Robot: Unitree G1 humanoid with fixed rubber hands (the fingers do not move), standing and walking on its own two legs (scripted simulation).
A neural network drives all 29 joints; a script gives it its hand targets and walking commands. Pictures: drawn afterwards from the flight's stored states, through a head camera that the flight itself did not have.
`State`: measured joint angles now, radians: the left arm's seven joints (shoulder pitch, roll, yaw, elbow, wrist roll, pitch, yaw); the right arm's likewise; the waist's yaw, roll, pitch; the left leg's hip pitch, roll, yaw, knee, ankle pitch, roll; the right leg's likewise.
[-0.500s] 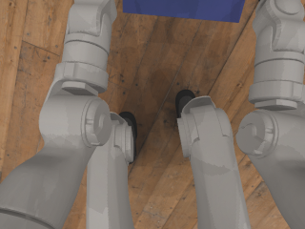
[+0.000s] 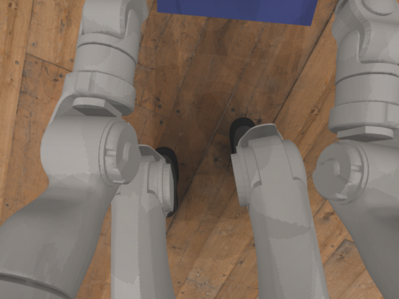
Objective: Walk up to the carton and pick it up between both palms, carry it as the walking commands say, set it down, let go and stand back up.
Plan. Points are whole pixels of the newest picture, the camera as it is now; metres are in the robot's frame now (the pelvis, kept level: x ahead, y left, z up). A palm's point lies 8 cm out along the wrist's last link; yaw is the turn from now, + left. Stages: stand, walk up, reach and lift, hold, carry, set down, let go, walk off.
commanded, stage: set down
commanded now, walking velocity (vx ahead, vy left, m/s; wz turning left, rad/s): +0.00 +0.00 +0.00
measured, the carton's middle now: out of the picture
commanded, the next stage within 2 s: none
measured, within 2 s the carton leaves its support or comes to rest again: rests again in 1.32 s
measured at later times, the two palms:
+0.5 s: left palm out of the picture +0.58 +0.02 -0.18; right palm out of the picture +0.49 -0.28 -0.18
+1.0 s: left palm out of the picture +0.58 +0.02 -0.19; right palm out of the picture +0.50 -0.28 -0.19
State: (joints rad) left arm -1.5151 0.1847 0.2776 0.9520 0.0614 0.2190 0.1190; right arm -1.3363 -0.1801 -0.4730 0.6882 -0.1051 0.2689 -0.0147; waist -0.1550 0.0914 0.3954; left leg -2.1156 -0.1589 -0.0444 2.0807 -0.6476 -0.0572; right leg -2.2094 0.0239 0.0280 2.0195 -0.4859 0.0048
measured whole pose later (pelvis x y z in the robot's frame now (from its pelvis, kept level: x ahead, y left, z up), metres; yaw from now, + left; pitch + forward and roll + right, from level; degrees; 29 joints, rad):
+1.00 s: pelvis +0.01 +0.00 +0.00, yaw +0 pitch +40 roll +1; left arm -1.53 0.19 0.28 0.96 0.12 0.18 0.06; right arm -1.35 -0.18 -0.54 0.72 -0.16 0.21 0.06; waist -0.16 0.07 0.40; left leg -2.12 -0.16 -0.04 2.11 -0.68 -0.06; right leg -2.22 0.02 0.03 2.05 -0.52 0.01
